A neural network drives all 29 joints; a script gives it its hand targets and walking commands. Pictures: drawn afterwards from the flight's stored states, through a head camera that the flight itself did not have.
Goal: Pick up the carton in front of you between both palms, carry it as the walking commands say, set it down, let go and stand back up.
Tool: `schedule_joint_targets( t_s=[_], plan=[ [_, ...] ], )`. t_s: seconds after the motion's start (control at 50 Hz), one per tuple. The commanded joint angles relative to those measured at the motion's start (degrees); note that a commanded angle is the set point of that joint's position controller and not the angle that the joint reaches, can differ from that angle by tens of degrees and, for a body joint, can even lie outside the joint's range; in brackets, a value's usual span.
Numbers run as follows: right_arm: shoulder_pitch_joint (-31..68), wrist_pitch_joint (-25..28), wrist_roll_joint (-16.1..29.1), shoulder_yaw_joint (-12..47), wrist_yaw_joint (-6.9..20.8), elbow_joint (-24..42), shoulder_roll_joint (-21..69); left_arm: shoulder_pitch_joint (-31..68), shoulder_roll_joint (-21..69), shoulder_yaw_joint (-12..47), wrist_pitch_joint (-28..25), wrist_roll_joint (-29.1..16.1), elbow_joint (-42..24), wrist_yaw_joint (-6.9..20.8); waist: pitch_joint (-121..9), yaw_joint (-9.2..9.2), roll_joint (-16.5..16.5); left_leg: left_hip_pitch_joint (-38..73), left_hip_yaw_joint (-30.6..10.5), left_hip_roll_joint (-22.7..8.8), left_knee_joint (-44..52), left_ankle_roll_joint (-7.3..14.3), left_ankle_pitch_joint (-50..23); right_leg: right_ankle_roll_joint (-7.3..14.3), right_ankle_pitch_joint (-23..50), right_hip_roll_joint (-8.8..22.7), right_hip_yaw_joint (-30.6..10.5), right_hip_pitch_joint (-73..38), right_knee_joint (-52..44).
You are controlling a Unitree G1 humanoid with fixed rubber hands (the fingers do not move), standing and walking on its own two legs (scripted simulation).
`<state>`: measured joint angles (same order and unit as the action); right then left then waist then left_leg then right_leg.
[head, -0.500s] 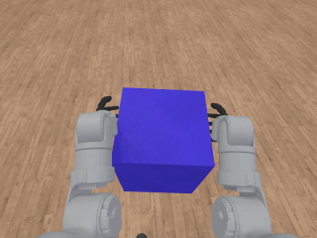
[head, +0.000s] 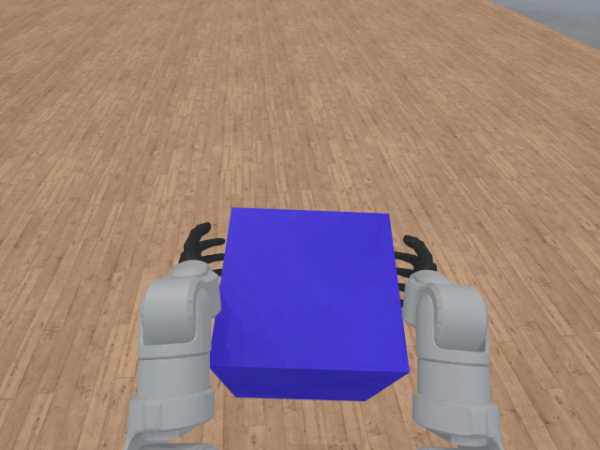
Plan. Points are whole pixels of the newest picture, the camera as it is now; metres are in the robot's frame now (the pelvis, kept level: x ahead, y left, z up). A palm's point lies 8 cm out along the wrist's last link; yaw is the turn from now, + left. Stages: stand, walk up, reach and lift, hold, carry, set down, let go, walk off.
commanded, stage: carry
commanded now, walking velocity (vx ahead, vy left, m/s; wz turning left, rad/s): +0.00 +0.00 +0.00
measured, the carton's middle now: (305, 314) +0.31 +0.00 +0.02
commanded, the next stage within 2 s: hold in 1.88 s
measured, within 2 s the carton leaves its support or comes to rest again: neither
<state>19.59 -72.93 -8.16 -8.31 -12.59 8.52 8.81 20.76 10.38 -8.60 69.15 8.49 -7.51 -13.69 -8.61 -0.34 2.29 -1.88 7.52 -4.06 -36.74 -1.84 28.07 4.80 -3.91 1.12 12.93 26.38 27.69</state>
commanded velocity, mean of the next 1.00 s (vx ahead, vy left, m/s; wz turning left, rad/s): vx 0.00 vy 0.00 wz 0.00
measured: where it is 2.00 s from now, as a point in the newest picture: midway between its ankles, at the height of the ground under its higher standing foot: outside the picture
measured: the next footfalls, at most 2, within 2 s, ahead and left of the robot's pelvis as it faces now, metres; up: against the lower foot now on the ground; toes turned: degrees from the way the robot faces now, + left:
left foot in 0.26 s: +0.19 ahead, +0.12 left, +0.00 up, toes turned -11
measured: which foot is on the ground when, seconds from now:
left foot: up 0.00-0.24, down 0.26-1.00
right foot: down 0.00-1.00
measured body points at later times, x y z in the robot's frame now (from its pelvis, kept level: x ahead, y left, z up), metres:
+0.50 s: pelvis +0.16 +0.01 +0.01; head +0.12 +0.01 +0.46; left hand +0.46 +0.16 +0.11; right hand +0.45 -0.13 +0.10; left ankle +0.15 +0.12 -0.72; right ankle +0.12 -0.09 -0.72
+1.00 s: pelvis +0.16 +0.02 +0.01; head +0.12 +0.02 +0.46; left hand +0.46 +0.16 +0.09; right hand +0.45 -0.13 +0.08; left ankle +0.15 +0.12 -0.72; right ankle +0.12 -0.09 -0.72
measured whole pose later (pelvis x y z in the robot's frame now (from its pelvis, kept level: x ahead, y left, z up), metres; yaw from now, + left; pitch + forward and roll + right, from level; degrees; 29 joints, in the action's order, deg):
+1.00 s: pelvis +0.16 +0.02 +0.01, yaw -1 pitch +2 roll +0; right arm 16.7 -69.0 -8.8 -7.4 -12.9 1.1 9.1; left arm 18.2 9.6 -8.5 65.9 9.3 -0.2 -12.8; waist -9.0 0.1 -0.2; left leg -16.8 10.3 -3.4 -32.7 1.2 17.9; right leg -0.1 -20.4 3.8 9.9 13.4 31.9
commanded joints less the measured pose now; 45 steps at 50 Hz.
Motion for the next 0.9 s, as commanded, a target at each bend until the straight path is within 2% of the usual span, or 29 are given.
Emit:
schedule_joint_targets(
  t_s=[0.0, 0.02, 0.04, 0.06, 0.08, 0.12, 0.18, 0.22, 0.24, 0.26, 0.28, 0.3, 0.32, 0.38, 0.46, 0.54, 0.64, 0.76, 0.88],
  plan=[
    [32.57, -0.08, 26.51, 38.24, 22.76, 1.11, 56.35, 22.07, 56.38, 35.56, 3.14, -25.02, 6.44, 24.21, -20.58, -0.86, -15.66, -31.06, -4.6, 4.67, -32.48, -0.66, 4.61, 10.12, 35.26, 23.3, -31.25, -42.47, -6.09],
    [33.91, 0.33, 26.91, 38.12, 22.89, 1.17, 57.89, 22.36, 57.91, 35.09, 2.88, -25.12, 6.11, 24.37, -19.58, -0.55, -13.53, -30.26, -7.29, 2.48, -31.58, 0.56, 3.49, 9.03, 31.9, 21.76, -27.53, -37.9, -7.4],
    [35.39, 0.89, 27.31, 38.24, 22.94, 1.78, 59.01, 23.56, 59.45, 34.98, 2.57, -25.28, 5.16, 24.58, -18.3, -0.34, -8.78, -28.4, -8.45, -0.09, -26.77, 1.22, 1.86, 6.98, 27.49, 20.82, -24.08, -33.33, -9.33],
    [36.67, 1.43, 27.65, 38.38, 22.88, 2.58, 59.62, 25.17, 61.27, 35.19, 2.18, -25.76, 4.24, 24.75, -16.14, 0.0, -6.51, -25.56, -8.51, -2.1, -16.84, 1.3, 0.52, 4.1, 23.0, 19.08, -19.18, -28.4, -11.13],
    [37.46, 1.89, 27.84, 38.58, 22.65, 3.46, 60.24, 26.59, 62.49, 35.41, 1.8, -26.38, 3.46, 24.84, -15.91, 0.04, -7.05, -20.97, -6.6, -1.42, -9.43, 0.97, -0.39, 2.53, 19.75, 16.92, -15.06, -24.44, -12.21],
    [36.25, 2.65, 27.44, 38.88, 22.01, 4.4, 60.73, 27.34, 63.21, 36.17, 1.21, -27.05, 2.35, 24.94, -17.44, -0.07, -8.79, -15.86, -3.46, 0.82, -1.19, 0.51, -1.41, 2.93, 16.39, 15.46, -11.61, -23.06, -12.61],
    [34.39, 3.18, 26.83, 39.43, 21.29, 5.82, 60.81, 25.67, 61.95, 37.11, 0.71, -26.95, 0.68, 24.78, -19.72, -0.38, -10.06, -12.18, -0.66, 0.29, 5.03, 0.52, -12.04, 2.73, 14.12, 14.92, -8.99, -22.9, -10.55],
    [33.01, 2.98, 26.33, 39.42, 21.2, 6.04, 60.02, 24.96, 60.9, 37.47, 0.93, -26.78, 0.23, 24.64, -18.61, 0.16, -8.52, -7.71, 0.9, -0.29, 12.16, 0.45, -22.89, 0.76, 7.87, 12.72, -6.48, -19.52, -7.79],
    [32.15, 2.69, 26.16, 39.3, 21.37, 5.51, 59.47, 23.86, 60.44, 37.5, 1.09, -26.28, 1.04, 24.61, -17.64, 0.19, -7.64, -5.88, 0.53, -1.54, 14.73, 0.32, -25.58, -0.62, 3.66, 11.68, -6.23, -17.77, -6.5],
    [31.54, 2.28, 26.05, 39.11, 21.72, 4.73, 58.89, 22.55, 59.92, 37.35, 1.19, -25.64, 2.61, 24.58, -17.3, 0.18, -6.33, -3.03, -1.53, -4.83, 14.94, 0.42, -27.88, -1.97, 0.06, 11.34, -6.33, -14.78, -4.92],
    [31.36, 2.11, 25.76, 38.79, 22.11, 3.02, 58.73, 22.79, 59.64, 37.27, 1.49, -25.45, 3.18, 24.68, -16.72, -0.07, -2.39, -3.94, -5.53, -8.57, 13.07, 1.05, -32.83, -3.88, -2.12, 9.02, -5.7, -14.27, -3.81],
    [30.97, 2.15, 25.6, 38.26, 22.5, 1.03, 59.06, 23.73, 59.7, 37.32, 1.83, -25.66, 3.51, 24.84, -15.43, 0.0, 0.37, -6.72, -5.32, -8.79, 11.56, 1.85, -35.27, -4.93, -0.66, 8.46, -6.65, -16.5, -3.64],
    [29.9, 2.14, 25.58, 37.73, 22.85, -0.88, 59.31, 23.98, 59.65, 37.29, 2.01, -25.75, 4.62, 25.03, -14.39, 0.15, 1.13, -8.01, -4.8, -8.43, 10.92, 1.95, -37.59, -5.03, 2.53, 8.9, -6.87, -17.5, -2.29],
    [30.6, 2.56, 25.86, 37.06, 23.34, -3.38, 59.62, 25.29, 59.72, 37.26, 2.02, -25.81, 6.24, 25.25, -14.31, 0.28, 0.03, -8.09, -4.18, -7.41, 8.56, 2.62, -45.5, -5.42, 12.2, 8.9, -7.09, -18.16, 1.21],
    [32.74, 2.98, 26.25, 37.1, 23.15, -3.05, 59.97, 26.4, 60.44, 36.95, 1.71, -25.92, 6.99, 25.08, -15.68, 0.18, -0.61, -6.66, -3.65, -6.74, 5.82, 2.87, -51.33, -5.62, 16.66, 8.26, -7.0, -17.93, 2.99],
    [33.91, 3.28, 26.64, 37.54, 22.74, -0.98, 60.18, 26.99, 60.91, 37.05, 1.42, -26.39, 5.78, 24.84, -16.96, 0.22, -1.32, -5.96, -3.38, -6.43, 4.45, 3.07, -52.11, -5.73, 18.07, 8.08, -7.22, -18.42, 3.96],
    [33.53, 3.32, 26.82, 38.12, 22.38, 0.99, 60.14, 26.33, 60.97, 37.29, 1.25, -26.52, 4.25, 24.53, -18.06, 0.26, -2.03, -5.8, -3.23, -6.13, 3.65, 3.19, -49.48, -5.58, 18.03, 8.16, -7.52, -19.13, 4.57],
    [32.69, 3.14, 26.79, 38.37, 22.5, 1.33, 60.06, 25.54, 60.92, 37.56, 1.2, -26.35, 3.79, 24.45, -16.93, 0.29, -2.2, -6.85, -3.29, -6.02, 4.11, 3.27, -43.9, -5.15, 14.4, 8.38, -7.91, -18.51, 4.08],
    [30.78, 4.18, 26.01, 38.37, 23.48, -1.63, 61.48, 23.61, 62.3, 37.62, 0.04, -25.43, 6.74, 25.28, -14.43, 0.34, -2.12, -7.89, -3.52, -6.06, 5.78, 3.3, -39.07, -4.94, 9.78, 8.6, -8.28, -17.42, 2.4]
  ],
)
